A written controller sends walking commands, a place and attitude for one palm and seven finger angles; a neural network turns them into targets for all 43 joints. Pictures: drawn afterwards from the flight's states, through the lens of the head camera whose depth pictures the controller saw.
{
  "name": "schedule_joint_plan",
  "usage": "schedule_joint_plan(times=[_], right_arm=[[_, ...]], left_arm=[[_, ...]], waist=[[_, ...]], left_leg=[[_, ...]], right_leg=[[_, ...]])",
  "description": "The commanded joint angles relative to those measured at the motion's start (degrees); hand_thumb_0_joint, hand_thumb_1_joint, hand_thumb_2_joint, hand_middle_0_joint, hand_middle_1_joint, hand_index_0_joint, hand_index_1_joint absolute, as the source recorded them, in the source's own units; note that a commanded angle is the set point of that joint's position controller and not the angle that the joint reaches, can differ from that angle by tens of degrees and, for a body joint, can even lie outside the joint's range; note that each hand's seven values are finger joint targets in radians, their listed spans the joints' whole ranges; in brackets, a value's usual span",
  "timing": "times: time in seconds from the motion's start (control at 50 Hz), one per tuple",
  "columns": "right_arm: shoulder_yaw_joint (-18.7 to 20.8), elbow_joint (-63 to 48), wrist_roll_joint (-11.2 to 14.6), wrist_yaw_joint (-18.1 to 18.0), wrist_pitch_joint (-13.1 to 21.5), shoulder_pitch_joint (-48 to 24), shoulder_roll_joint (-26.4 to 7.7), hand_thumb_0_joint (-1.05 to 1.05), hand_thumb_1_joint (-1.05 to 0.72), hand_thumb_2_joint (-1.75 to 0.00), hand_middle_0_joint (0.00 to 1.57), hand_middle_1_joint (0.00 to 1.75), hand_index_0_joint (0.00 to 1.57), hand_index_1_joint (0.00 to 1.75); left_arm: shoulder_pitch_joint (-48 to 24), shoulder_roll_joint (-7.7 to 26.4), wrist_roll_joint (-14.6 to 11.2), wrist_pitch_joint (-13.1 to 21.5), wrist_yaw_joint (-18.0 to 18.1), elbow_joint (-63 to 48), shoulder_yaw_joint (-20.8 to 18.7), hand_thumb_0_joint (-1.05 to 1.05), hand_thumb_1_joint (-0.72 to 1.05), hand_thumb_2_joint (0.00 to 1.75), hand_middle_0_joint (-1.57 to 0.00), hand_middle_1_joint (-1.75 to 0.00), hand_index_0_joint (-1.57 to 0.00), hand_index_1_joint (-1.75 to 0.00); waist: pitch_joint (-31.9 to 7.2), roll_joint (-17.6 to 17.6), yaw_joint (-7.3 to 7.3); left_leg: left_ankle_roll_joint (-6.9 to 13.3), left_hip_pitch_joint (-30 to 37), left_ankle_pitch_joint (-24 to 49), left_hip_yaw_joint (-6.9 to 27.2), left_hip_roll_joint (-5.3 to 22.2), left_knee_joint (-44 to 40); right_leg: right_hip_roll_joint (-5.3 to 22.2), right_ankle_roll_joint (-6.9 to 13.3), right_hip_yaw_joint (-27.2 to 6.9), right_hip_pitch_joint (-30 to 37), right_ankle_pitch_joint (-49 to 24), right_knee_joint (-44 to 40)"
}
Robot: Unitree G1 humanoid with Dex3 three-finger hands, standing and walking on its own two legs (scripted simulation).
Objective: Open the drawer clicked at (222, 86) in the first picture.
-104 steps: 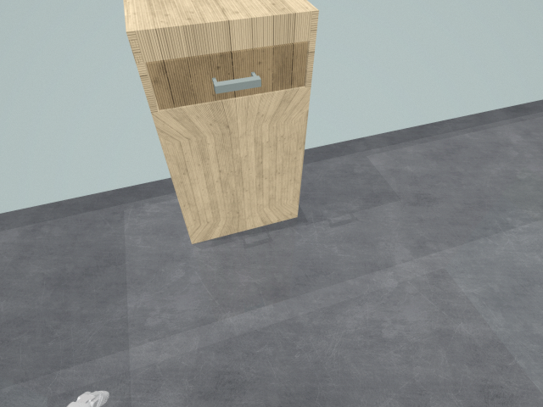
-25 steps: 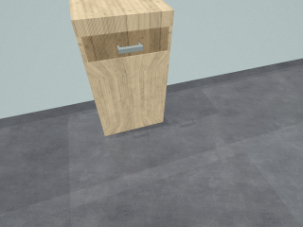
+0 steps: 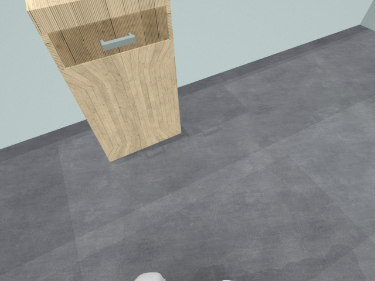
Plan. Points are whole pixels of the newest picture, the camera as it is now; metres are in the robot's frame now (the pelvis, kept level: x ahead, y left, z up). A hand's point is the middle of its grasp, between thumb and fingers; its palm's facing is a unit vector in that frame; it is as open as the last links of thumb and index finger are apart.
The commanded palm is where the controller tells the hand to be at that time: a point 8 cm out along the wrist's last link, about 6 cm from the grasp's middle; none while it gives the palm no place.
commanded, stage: walk to a spot facing it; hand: left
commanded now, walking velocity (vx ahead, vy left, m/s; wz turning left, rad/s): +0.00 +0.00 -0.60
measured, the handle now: (117, 40) +0.95 +0.37 +0.01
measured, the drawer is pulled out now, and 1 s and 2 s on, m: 0.00 0.00 0.00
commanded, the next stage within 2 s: turn to face it in 1.60 s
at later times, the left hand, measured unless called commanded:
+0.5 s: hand (90, 278) +0.14 +0.25 -0.14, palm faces -0.21 -0.96 -0.19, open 7.4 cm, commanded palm none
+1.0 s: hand (197, 188) +0.39 +0.02 -0.16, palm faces -0.62 -0.77 -0.16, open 7.3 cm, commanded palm none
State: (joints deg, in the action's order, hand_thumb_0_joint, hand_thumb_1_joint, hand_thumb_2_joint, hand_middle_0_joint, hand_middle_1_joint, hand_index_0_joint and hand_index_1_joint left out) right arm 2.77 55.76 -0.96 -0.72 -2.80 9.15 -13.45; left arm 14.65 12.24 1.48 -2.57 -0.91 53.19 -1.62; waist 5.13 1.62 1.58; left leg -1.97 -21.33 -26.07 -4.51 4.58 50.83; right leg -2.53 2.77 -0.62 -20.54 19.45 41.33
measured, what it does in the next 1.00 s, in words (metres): walks ahead, turning right: left foot, then right foot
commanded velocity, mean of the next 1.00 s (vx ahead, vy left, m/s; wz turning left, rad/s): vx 0.29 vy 0.00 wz -0.56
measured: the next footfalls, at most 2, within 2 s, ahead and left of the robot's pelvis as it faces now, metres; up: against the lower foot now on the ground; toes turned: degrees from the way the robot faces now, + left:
left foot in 0.38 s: +0.04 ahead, +0.15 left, +0.00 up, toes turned -11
right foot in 0.86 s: +0.22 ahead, -0.17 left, +0.00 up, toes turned -38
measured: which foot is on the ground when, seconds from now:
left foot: up 0.00-0.36, down 0.38-0.84, up 0.86-1.00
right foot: down 0.00-0.36, up 0.38-0.84, down 0.86-1.00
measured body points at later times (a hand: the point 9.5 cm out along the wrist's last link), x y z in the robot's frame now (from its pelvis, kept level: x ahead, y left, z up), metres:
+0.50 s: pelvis +0.03 +0.05 +0.03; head +0.04 +0.08 +0.48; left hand +0.15 +0.30 -0.13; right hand +0.02 -0.21 -0.09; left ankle +0.00 +0.16 -0.72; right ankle +0.02 -0.09 -0.64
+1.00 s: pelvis +0.19 -0.06 +0.00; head +0.24 -0.07 +0.45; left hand +0.42 +0.06 -0.15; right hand +0.00 -0.21 -0.13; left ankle +0.20 +0.10 -0.62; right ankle +0.19 -0.15 -0.72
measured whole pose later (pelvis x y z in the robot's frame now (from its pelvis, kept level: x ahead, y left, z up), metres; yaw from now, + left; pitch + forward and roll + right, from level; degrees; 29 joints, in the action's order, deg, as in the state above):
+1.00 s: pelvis +0.19 -0.06 +0.00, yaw -35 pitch -1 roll -2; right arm 2.1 59.3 -1.3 -0.6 0.7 22.2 -9.1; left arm 6.4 12.3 0.9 1.3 -1.3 52.6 -2.4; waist 6.8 -1.3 -4.0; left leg -2.6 -25.9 -22.0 -3.6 10.2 75.2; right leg -3.8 5.0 6.0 -20.5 13.4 34.2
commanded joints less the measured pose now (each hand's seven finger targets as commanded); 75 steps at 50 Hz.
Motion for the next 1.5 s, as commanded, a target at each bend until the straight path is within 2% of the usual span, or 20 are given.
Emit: schedule_joint_plan(times=[0.0,0.24,0.3,0.32,0.34,0.36,0.46,0.7,0.8,0.82,0.84,0.9,1.0,1.14,1.2,1.22,1.24,1.26,1.36,1.48], right_arm=[[2.16,-6.56,0.2,-0.49,1.45,-2.78,-7.01,0.0,-0.9,-0.9,0.2,0.3,0.2,0.3],[1.55,-8.09,0.23,0.06,3.44,-2.49,-4.21,0.0,-0.9,-0.9,0.2,0.3,0.2,0.3],[1.65,-6.05,0.65,-0.41,4.46,6.72,-4.27,0.0,-0.9,-0.9,0.2,0.3,0.2,0.3],[2.16,-4.63,0.6,-1.24,5.05,11.99,-7.07,0.0,-0.9,-0.9,0.2,0.3,0.2,0.3],[3.32,-4.45,-0.35,-1.64,5.23,14.95,-13.34,0.0,-0.9,-0.9,0.2,0.3,0.2,0.3],[3.4,-5.43,-0.2,-1.82,5.31,13.37,-15.46,0.0,-0.9,-0.9,0.2,0.3,0.2,0.3],[0.65,-5.74,-0.24,-1.32,7.0,7.23,-6.96,0.0,-0.9,-0.9,0.2,0.3,0.2,0.3],[-0.22,2.64,-0.84,-1.8,7.42,23.3,-4.86,0.0,-0.9,-0.9,0.2,0.3,0.2,0.3],[0.82,1.55,0.19,-1.24,7.11,19.41,-8.31,0.0,-0.9,-0.9,0.2,0.3,0.2,0.3],[0.32,0.45,1.26,-0.48,6.99,19.4,-5.49,0.0,-0.9,-0.9,0.2,0.3,0.2,0.3],[0.11,-2.0,1.75,-0.73,7.44,18.8,-1.96,0.0,-0.9,-0.9,0.2,0.3,0.2,0.3],[0.96,-3.66,0.17,-0.58,6.83,11.28,-3.92,0.0,-0.9,-0.9,0.2,0.3,0.2,0.3],[0.63,-1.56,-0.59,0.27,3.95,16.43,-0.03,0.0,-0.9,-0.9,0.2,0.3,0.2,0.3],[1.0,-6.39,-0.45,1.4,5.85,4.27,-0.86,0.0,-0.9,-0.9,0.2,0.3,0.2,0.3],[1.63,-5.88,-0.3,0.82,6.72,6.4,-2.73,0.0,-0.9,-0.9,0.2,0.3,0.2,0.3],[2.25,-4.22,-0.55,0.06,7.24,12.41,-5.89,0.0,-0.9,-0.9,0.2,0.3,0.2,0.3],[3.66,-2.81,-1.69,-0.21,7.57,19.46,-12.7,0.0,-0.9,-0.9,0.2,0.3,0.2,0.3],[3.26,-2.53,-1.38,-0.3,7.13,20.61,-12.66,0.0,-0.9,-0.9,0.2,0.3,0.2,0.3],[0.58,-3.15,-0.53,-1.02,8.05,9.58,-3.75,0.0,-0.9,-0.9,0.2,0.3,0.2,0.3],[1.55,-1.79,-0.42,-1.24,6.99,9.99,-4.57,0.0,-0.9,-0.9,0.2,0.3,0.2,0.3]], left_arm=[[0.38,12.55,-0.35,1.57,2.01,-4.87,-3.97,0.0,0.9,0.9,-0.2,-0.3,-0.2,-0.3],[4.18,11.93,0.16,2.29,0.94,-3.6,-5.01,0.0,0.9,0.9,-0.2,-0.3,-0.2,-0.3],[-0.89,11.61,-0.1,1.92,0.69,-4.95,-5.11,0.0,0.9,0.9,-0.2,-0.3,-0.2,-0.3],[-2.38,9.1,-0.32,1.9,0.37,-6.2,-4.58,0.0,0.9,0.9,-0.2,-0.3,-0.2,-0.3],[-3.34,4.77,-0.84,1.83,-0.44,-7.84,-3.89,0.0,0.9,0.9,-0.2,-0.3,-0.2,-0.3],[-6.72,6.23,-0.19,2.53,-0.9,-10.15,-4.75,0.0,0.9,0.9,-0.2,-0.3,-0.2,-0.3],[-2.47,5.06,0.79,1.45,-2.92,-5.37,-4.64,0.0,0.9,0.9,-0.2,-0.3,-0.2,-0.3],[-19.85,1.18,0.15,1.85,-3.32,-7.81,-1.69,0.0,0.9,0.9,-0.2,-0.3,-0.2,-0.3],[0.76,7.14,0.5,3.74,-2.01,-1.59,-3.73,0.0,0.9,0.9,-0.2,-0.3,-0.2,-0.3],[8.43,12.78,0.5,4.22,-1.28,0.41,-5.01,0.0,0.9,0.9,-0.2,-0.3,-0.2,-0.3],[13.17,17.37,-0.69,4.64,-0.5,1.21,-5.92,0.0,0.9,0.9,-0.2,-0.3,-0.2,-0.3],[1.58,12.74,-1.36,4.09,0.76,-1.99,-4.93,0.0,0.9,0.9,-0.2,-0.3,-0.2,-0.3],[-5.15,8.73,0.19,5.58,0.97,-1.97,-3.56,0.0,0.9,0.9,-0.2,-0.3,-0.2,-0.3],[-0.48,9.61,0.11,5.42,0.19,-1.57,-4.24,0.0,0.9,0.9,-0.2,-0.3,-0.2,-0.3],[-0.54,9.36,-0.2,4.97,0.27,-2.17,-4.5,0.0,0.9,0.9,-0.2,-0.3,-0.2,-0.3],[-0.85,7.29,-0.43,4.86,0.12,-2.98,-4.13,0.0,0.9,0.9,-0.2,-0.3,-0.2,-0.3],[0.3,3.13,-1.0,4.91,-0.46,-3.86,-3.49,0.0,0.9,0.9,-0.2,-0.3,-0.2,-0.3],[-0.81,4.22,-0.44,5.29,-0.38,-4.68,-3.58,0.0,0.9,0.9,-0.2,-0.3,-0.2,-0.3],[-0.25,2.27,0.28,3.13,-1.55,-2.18,-4.01,0.0,0.9,0.9,-0.2,-0.3,-0.2,-0.3],[-3.82,0.04,0.26,1.08,-1.76,-3.28,-3.71,0.0,0.9,0.9,-0.2,-0.3,-0.2,-0.3]], waist=[[-4.69,-8.51,-0.52],[-7.42,-10.84,1.72],[-7.99,-11.14,-3.07],[-9.27,-3.91,-5.49],[-7.11,14.93,-7.29],[-1.15,11.3,-6.36],[2.2,5.07,-0.52],[4.69,7.62,-5.9],[-9.33,7.45,4.84],[-15.88,-1.23,7.99],[-22.73,-9.6,7.22],[-10.24,-3.5,2.37],[-4.97,-5.34,-5.49],[-2.39,-8.96,-1.21],[-3.11,-6.08,-3.25],[-6.11,-0.46,-6.22],[-11.13,15.28,-8.36],[-10.79,15.86,-8.66],[-3.14,5.01,-2.07],[-2.98,7.94,-2.53]], left_leg=[[-0.42,-10.91,2.58,7.72,-0.35,16.49],[-0.32,-1.27,-0.49,3.62,-4.0,-9.28],[1.28,17.32,5.55,3.0,-5.43,-25.97],[2.6,29.72,2.79,6.71,-0.28,-32.18],[6.59,33.59,-13.73,26.83,16.03,-41.4],[11.13,23.69,-16.92,33.28,25.58,-44.73],[7.34,13.95,3.74,9.89,12.26,-42.54],[7.13,27.13,48.54,-5.92,13.2,-34.86],[3.14,17.78,66.03,-11.53,12.84,-3.39],[1.11,0.67,33.75,-10.92,9.59,14.16],[-1.27,-14.74,-8.01,-6.52,0.8,34.96],[0.07,-16.92,3.78,4.56,6.96,32.28],[-1.71,-5.67,8.68,1.33,6.55,13.05],[-1.39,-1.35,11.45,-1.0,1.49,-8.73],[-1.36,10.62,12.8,-1.77,-0.26,-20.25],[0.09,21.76,9.43,3.13,3.69,-25.79],[5.65,32.02,5.9,22.39,19.83,-32.01],[9.43,29.92,1.17,30.99,27.51,-37.42],[5.59,15.8,35.41,2.34,17.32,-34.7],[6.23,17.46,45.18,-9.57,15.24,-31.98]], right_leg=[[16.4,6.8,-26.75,6.03,-12.88,-24.35],[10.93,8.11,-28.8,7.49,8.65,-27.92],[6.47,4.36,-25.7,-4.89,10.95,-23.21],[2.38,1.45,-20.77,-14.82,13.09,-15.87],[-4.85,-1.63,-9.75,-27.23,14.21,1.72],[0.8,-3.39,-4.24,-28.88,10.99,11.37],[4.79,-5.14,-1.11,-23.81,-7.14,27.75],[4.61,-2.36,9.74,-20.91,-7.91,4.5],[-1.03,3.31,11.98,16.65,-8.94,-9.15],[10.82,7.68,-2.43,35.37,-10.66,-10.84],[27.61,15.34,-31.68,43.54,-20.44,-16.08],[23.42,13.03,-23.52,20.4,-6.18,-24.38],[13.87,8.36,-8.18,-1.84,-6.78,-27.71],[12.37,7.62,-12.36,0.29,-0.37,-25.4],[10.63,5.53,-12.65,-1.68,-3.6,-18.48],[6.72,3.24,-9.66,-6.8,-5.58,-7.73],[-0.91,-0.52,-0.39,-17.24,6.54,11.67],[0.56,-1.36,-0.35,-21.5,13.68,24.87],[7.69,-4.02,1.11,-17.44,-1.26,31.0],[7.7,-5.26,6.1,-15.48,-5.94,15.84]])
